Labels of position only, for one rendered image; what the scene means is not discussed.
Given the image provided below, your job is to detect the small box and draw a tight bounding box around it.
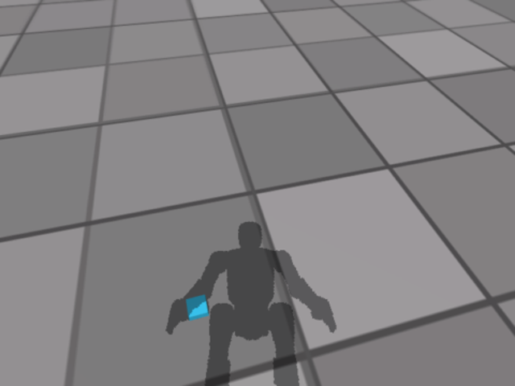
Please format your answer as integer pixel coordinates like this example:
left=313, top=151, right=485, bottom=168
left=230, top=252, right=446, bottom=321
left=186, top=294, right=209, bottom=321

